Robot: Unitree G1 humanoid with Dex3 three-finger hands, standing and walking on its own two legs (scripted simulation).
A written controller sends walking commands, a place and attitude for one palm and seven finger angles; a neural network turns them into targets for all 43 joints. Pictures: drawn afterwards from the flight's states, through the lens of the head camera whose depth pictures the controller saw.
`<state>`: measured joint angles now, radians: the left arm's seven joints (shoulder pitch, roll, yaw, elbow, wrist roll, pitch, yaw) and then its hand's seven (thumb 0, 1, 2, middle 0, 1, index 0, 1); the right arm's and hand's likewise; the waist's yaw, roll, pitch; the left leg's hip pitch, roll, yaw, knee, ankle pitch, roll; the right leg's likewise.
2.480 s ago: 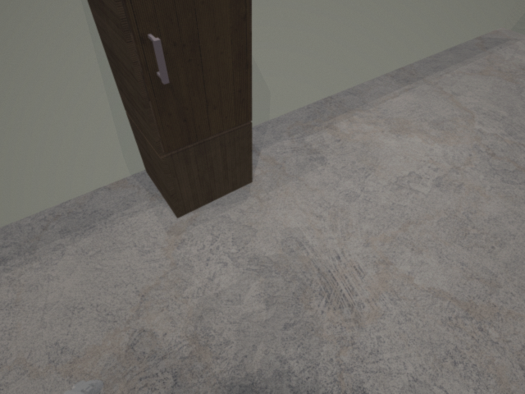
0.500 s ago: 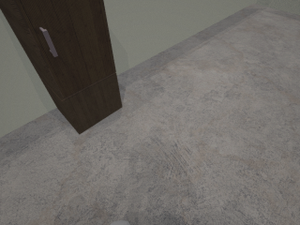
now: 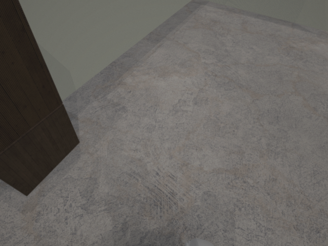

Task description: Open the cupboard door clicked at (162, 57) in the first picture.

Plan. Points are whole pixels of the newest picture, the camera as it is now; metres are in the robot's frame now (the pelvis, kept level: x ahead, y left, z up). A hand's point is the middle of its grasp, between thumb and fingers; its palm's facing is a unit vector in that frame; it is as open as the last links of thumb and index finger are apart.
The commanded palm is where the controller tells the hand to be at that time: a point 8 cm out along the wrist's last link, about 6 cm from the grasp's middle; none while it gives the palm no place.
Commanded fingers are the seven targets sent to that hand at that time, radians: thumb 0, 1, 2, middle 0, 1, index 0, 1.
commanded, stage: walk to a spot facing it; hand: left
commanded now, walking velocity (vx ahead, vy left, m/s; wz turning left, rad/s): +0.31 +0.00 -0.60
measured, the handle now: out of the picture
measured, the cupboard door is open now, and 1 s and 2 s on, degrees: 0 0 0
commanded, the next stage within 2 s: turn to face it in 1.04 s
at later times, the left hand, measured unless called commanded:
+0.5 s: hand (146, 178) +0.35 +0.08 -0.16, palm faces -0.32 -0.93 -0.20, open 7.3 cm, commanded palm none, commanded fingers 0.00 0.90 0.90 -0.20 -0.30 -0.20 -0.30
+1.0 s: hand (143, 143) +0.50 +0.12 -0.18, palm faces -0.46 -0.88 -0.15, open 7.4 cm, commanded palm none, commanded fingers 0.00 0.90 0.90 -0.20 -0.30 -0.20 -0.30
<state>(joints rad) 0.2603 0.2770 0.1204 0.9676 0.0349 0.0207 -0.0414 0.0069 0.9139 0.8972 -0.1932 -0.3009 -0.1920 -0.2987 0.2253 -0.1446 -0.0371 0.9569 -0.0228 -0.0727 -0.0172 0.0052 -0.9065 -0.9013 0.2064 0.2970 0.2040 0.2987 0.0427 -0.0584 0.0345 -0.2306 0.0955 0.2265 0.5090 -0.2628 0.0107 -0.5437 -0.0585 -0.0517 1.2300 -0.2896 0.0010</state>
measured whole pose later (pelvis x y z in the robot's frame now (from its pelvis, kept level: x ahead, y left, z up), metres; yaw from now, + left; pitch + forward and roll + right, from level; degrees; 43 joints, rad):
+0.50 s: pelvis +0.19 -0.06 +0.00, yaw -17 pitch +0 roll +0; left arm 0.15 0.18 0.05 0.93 0.01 -0.03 -0.02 0.00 0.92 0.90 -0.20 -0.30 -0.20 -0.30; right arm 0.27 -0.20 -0.05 0.98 -0.03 -0.01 0.00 0.01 -0.91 -0.90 0.20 0.30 0.20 0.30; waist -0.06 0.02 0.09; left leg -0.53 0.19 0.07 1.18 -0.33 -0.07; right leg -0.30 0.04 -0.07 0.53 -0.24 -0.08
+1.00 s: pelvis +0.36 -0.03 +0.01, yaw -33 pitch -1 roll -2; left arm 0.26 0.23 0.10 0.97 0.02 0.05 -0.04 0.01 0.91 0.90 -0.19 -0.30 -0.19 -0.30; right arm 0.20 -0.16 -0.03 0.94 -0.02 -0.05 -0.02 0.00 -0.91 -0.90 0.21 0.30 0.20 0.30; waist 0.04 -0.04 0.06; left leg -0.22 0.12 0.27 0.49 -0.26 0.04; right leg -0.55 -0.06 -0.07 1.17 -0.33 0.05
